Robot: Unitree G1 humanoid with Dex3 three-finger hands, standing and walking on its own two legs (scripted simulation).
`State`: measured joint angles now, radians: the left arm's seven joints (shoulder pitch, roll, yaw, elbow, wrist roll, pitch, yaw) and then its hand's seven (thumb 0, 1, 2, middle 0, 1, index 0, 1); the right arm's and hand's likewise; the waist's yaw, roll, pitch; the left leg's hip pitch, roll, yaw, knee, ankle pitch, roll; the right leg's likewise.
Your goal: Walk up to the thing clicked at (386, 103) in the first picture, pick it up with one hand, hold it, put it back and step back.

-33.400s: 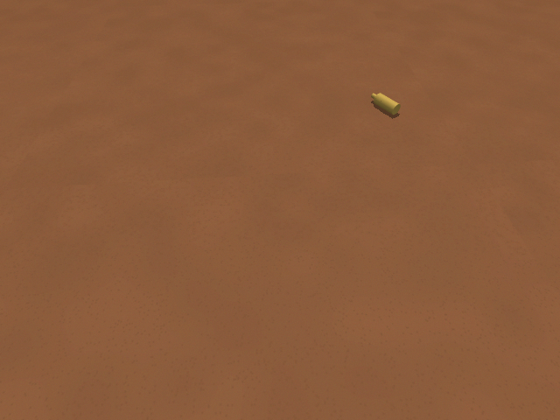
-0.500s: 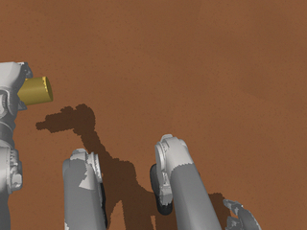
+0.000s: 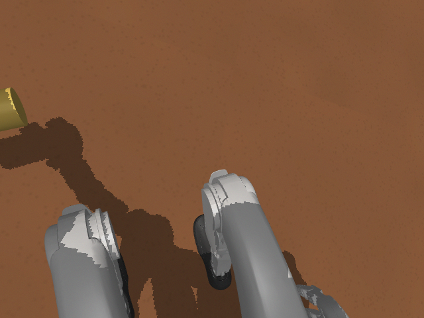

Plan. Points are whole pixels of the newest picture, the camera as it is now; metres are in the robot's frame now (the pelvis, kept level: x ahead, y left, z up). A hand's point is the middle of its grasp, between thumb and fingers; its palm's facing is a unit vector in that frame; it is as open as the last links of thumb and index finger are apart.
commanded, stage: crouch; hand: left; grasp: from above
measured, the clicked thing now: out of the picture +0.50 +0.35 -0.20
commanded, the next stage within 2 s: lower in 0.28 s
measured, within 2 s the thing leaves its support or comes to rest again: neither
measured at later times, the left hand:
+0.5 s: hand out of the picture +0.51 +0.33 -0.19, palm faces -0.47 -0.08 -0.88, open 9.9 cm
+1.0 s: hand out of the picture +0.51 +0.33 -0.25, palm faces -0.46 -0.09 -0.88, open 9.9 cm
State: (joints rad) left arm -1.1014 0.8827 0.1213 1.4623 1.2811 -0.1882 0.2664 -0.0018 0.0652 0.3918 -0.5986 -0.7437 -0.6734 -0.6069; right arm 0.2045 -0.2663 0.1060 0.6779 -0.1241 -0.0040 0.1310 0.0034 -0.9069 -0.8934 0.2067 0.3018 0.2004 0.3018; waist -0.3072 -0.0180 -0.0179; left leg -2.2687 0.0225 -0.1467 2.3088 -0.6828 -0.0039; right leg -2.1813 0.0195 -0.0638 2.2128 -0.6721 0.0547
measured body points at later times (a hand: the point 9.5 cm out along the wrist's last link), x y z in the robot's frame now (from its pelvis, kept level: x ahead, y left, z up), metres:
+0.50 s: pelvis +0.00 +0.00 -0.03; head +0.27 +0.09 +0.32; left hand +0.53 +0.33 -0.14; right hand +0.03 -0.27 -0.11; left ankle +0.07 +0.13 -0.33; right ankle +0.10 -0.13 -0.33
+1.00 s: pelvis +0.00 +0.01 -0.04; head +0.29 +0.11 +0.29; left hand +0.53 +0.33 -0.20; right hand +0.03 -0.26 -0.11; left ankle +0.07 +0.13 -0.33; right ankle +0.10 -0.13 -0.33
